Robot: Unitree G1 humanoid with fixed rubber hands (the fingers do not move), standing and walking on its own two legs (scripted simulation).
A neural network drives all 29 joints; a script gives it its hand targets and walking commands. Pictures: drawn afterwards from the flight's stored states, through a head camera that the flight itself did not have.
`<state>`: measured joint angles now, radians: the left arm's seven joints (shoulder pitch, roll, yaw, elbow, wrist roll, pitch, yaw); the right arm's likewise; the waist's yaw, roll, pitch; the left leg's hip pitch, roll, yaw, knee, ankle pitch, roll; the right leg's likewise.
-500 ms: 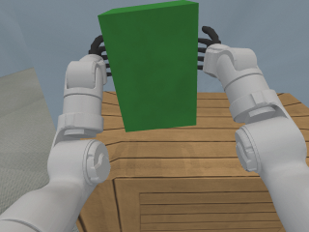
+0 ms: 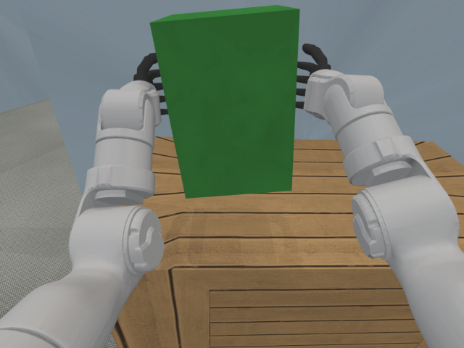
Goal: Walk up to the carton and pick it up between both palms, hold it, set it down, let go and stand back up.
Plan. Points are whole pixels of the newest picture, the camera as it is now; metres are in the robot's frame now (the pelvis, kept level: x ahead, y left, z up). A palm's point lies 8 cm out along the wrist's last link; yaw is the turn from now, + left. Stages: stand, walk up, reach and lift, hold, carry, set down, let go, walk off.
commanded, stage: hold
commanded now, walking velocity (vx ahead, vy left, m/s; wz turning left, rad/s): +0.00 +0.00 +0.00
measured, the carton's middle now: (231, 101) +0.39 +0.00 +0.30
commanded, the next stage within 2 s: set down in 0.78 s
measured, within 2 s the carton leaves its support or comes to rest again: neither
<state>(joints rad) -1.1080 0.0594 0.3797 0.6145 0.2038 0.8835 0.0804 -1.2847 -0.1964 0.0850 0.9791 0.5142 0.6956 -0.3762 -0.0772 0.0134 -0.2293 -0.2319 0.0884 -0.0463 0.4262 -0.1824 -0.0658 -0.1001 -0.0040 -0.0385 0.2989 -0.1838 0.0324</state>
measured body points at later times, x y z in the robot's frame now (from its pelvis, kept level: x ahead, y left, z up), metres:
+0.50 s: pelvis +0.01 +0.00 +0.00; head -0.09 +0.01 +0.44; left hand +0.40 +0.13 +0.32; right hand +0.39 -0.14 +0.34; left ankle +0.03 +0.15 -0.74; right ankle -0.01 -0.14 -0.74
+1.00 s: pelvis -0.01 +0.00 +0.00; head -0.09 +0.02 +0.44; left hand +0.40 +0.12 +0.33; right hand +0.38 -0.14 +0.35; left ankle +0.03 +0.15 -0.74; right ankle -0.01 -0.14 -0.74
